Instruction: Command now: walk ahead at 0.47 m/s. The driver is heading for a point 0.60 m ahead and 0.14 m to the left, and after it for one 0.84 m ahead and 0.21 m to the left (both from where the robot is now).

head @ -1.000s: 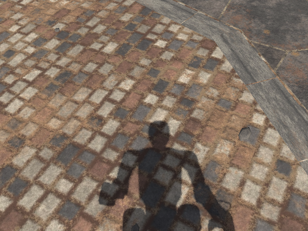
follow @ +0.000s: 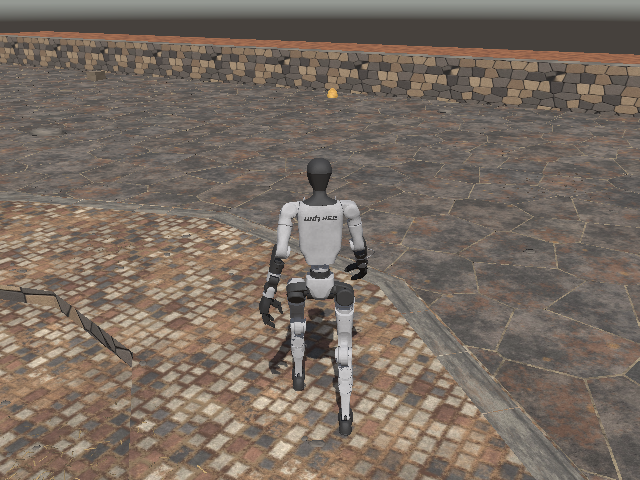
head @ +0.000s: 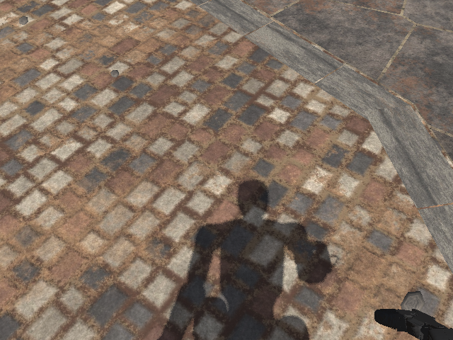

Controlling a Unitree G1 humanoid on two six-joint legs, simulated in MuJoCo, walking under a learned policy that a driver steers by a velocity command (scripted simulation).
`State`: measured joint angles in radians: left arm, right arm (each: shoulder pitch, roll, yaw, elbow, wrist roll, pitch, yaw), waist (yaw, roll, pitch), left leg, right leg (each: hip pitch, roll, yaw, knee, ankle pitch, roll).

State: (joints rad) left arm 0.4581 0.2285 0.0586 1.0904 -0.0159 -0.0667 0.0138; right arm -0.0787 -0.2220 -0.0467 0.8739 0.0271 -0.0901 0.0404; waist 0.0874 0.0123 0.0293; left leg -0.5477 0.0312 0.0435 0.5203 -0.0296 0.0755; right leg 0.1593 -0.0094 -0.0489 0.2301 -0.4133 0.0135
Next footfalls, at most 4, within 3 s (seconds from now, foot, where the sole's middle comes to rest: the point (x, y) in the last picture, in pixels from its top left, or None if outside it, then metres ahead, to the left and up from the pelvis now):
0.02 left None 0.20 0.12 -0.76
0.58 right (297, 326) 0.51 -0.12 -0.76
1.06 left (208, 264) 0.68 0.15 -0.76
1.54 right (271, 243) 0.77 -0.04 -0.76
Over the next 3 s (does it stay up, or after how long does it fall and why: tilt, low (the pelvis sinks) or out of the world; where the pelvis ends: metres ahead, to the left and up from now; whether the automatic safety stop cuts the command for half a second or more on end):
stays up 0.60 0.08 0.02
